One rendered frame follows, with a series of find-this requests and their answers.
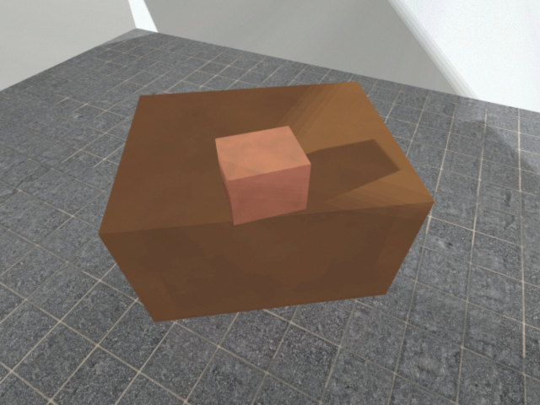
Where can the pedestal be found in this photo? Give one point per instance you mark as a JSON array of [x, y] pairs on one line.
[[168, 225]]

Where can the carton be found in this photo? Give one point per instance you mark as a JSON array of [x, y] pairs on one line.
[[264, 174]]

